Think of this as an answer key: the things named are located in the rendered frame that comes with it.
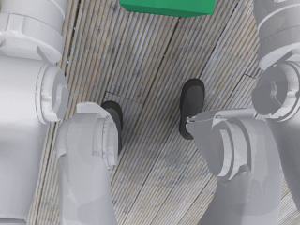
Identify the robot right foot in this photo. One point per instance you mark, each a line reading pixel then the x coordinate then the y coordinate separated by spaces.
pixel 191 103

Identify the robot right shin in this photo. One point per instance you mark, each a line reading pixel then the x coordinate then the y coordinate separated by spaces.
pixel 204 122

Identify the robot right upper arm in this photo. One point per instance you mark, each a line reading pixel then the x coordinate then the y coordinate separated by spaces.
pixel 276 98

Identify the carton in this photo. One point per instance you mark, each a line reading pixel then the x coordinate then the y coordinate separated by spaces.
pixel 175 8

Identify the robot left upper arm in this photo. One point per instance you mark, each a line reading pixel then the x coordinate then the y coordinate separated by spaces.
pixel 33 93

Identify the robot left forearm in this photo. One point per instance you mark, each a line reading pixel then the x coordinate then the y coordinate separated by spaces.
pixel 32 29

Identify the robot right forearm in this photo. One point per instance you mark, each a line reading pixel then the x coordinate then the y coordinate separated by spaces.
pixel 278 26

